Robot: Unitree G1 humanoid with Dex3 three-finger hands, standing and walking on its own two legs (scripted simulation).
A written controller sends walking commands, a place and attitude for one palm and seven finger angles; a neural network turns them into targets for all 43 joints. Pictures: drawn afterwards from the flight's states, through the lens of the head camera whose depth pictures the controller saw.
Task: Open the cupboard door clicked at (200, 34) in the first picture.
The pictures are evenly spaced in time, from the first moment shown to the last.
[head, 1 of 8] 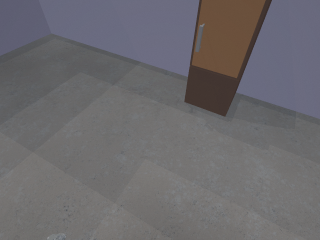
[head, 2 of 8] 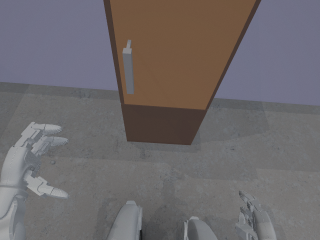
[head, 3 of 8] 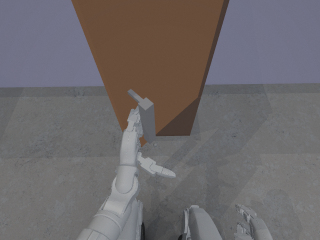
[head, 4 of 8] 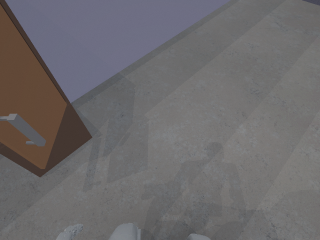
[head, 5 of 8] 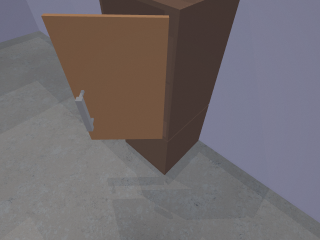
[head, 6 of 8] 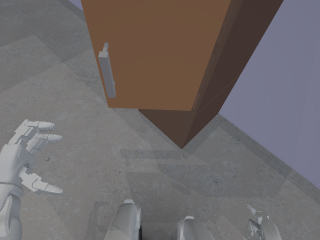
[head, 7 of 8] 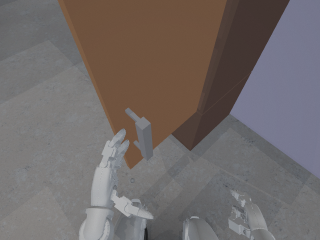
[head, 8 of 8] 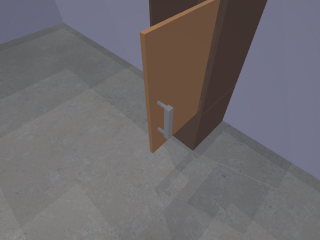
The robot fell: no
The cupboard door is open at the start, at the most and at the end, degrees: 0 91 91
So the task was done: yes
